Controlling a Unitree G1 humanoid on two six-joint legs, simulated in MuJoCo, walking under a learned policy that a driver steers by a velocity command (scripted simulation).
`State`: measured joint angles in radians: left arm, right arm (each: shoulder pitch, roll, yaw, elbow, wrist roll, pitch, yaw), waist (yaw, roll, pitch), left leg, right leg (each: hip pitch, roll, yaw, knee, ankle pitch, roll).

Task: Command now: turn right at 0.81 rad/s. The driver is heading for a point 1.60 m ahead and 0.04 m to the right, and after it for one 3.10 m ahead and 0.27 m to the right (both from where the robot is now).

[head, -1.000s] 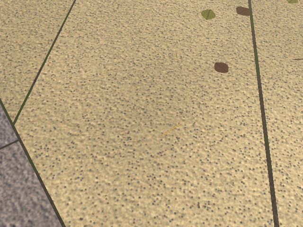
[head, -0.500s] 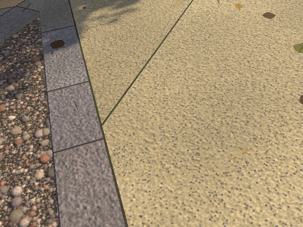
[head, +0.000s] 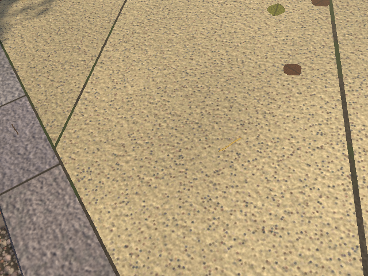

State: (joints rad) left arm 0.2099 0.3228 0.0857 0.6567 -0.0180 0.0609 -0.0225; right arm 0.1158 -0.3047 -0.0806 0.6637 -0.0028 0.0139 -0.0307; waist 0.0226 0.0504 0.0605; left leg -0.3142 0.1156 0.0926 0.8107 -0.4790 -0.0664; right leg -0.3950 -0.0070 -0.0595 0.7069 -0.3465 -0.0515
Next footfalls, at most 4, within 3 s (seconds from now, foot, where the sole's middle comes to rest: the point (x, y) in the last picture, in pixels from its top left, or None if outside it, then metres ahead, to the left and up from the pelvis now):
0.52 left None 0.12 0.11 -0.75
0.86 right None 0.16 -0.18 -0.75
1.30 left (200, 235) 0.58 0.04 -0.75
1.76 right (189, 135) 1.04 0.09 -0.75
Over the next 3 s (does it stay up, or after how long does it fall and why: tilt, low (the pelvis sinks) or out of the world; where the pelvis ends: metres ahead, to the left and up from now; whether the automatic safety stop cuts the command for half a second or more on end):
stays up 1.82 -0.02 0.01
